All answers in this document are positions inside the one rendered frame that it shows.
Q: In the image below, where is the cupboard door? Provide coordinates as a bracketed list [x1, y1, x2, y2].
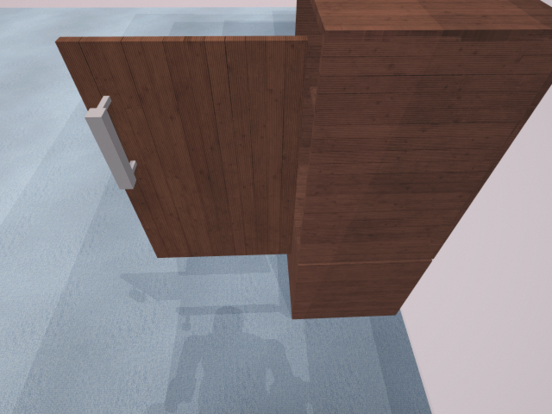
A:
[55, 35, 308, 258]

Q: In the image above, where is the handle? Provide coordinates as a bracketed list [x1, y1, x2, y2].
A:
[85, 96, 137, 190]

